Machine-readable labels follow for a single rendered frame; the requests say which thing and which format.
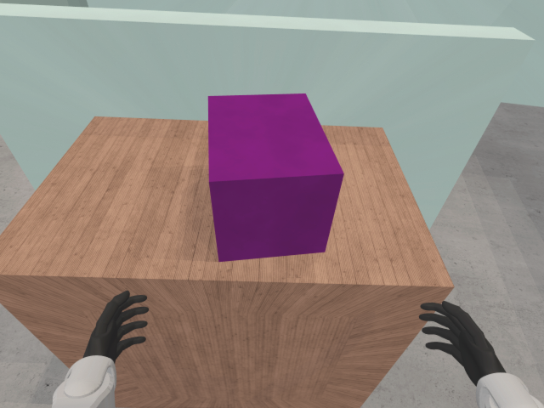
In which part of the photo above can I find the right robot forearm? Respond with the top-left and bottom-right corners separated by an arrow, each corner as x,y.
476,372 -> 544,408

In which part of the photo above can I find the left robot forearm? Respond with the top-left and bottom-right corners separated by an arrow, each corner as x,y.
52,355 -> 116,408

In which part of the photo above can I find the right robot hand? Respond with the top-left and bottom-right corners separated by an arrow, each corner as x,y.
419,301 -> 506,387

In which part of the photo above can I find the carton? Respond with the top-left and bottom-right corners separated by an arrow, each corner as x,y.
208,93 -> 344,262

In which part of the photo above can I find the left robot hand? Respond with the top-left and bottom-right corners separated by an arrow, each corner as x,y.
83,291 -> 149,364

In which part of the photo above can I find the pedestal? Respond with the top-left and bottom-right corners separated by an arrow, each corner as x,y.
0,116 -> 454,408

